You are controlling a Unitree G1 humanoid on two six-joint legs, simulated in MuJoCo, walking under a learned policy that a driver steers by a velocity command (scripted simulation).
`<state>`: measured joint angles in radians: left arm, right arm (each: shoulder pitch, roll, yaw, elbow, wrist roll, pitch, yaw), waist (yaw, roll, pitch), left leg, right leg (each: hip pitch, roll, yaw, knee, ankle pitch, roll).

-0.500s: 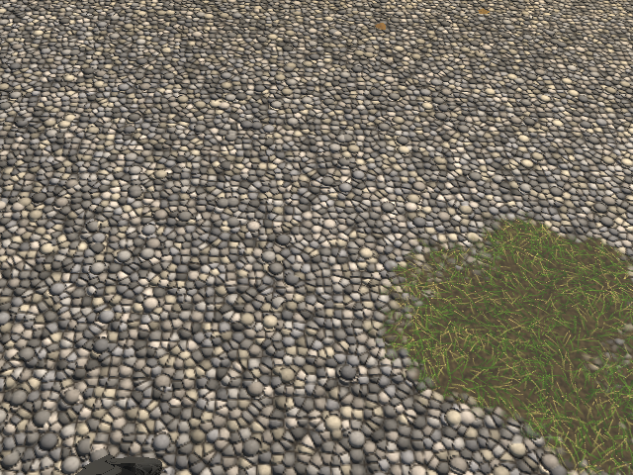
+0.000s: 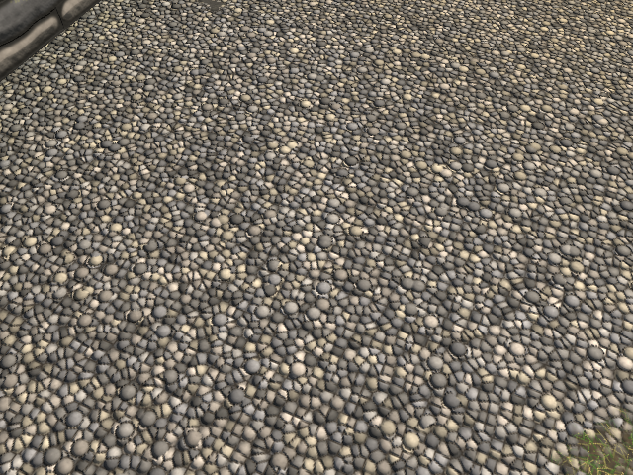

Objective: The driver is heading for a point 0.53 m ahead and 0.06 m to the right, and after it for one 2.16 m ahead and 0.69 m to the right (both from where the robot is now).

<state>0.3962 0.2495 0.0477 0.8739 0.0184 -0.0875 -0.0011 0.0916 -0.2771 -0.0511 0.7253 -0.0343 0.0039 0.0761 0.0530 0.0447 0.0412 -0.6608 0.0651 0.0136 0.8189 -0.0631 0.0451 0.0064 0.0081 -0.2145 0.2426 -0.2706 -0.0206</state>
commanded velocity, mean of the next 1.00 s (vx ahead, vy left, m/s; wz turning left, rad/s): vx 0.39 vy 0.00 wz -0.12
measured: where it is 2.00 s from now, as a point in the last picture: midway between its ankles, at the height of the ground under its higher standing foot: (302, 451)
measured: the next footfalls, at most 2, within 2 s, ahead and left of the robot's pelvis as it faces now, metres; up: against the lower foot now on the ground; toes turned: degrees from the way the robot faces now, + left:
left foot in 0.14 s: +0.23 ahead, +0.11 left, +0.00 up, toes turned +9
right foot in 0.70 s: +0.55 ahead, -0.02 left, +0.00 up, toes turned -6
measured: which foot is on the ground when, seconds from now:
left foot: up 0.00-0.12, down 0.14-0.70, up 0.72-1.00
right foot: down 0.00-0.16, up 0.18-0.68, down 0.70-1.00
